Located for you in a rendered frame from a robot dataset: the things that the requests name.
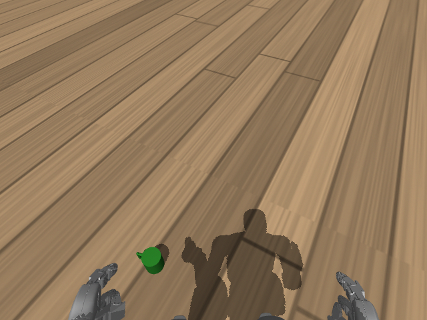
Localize mug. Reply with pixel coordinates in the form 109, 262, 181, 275
136, 247, 164, 274

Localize right robot hand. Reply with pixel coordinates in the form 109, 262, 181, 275
328, 272, 379, 320

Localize left robot hand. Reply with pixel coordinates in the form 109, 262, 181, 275
68, 263, 125, 320

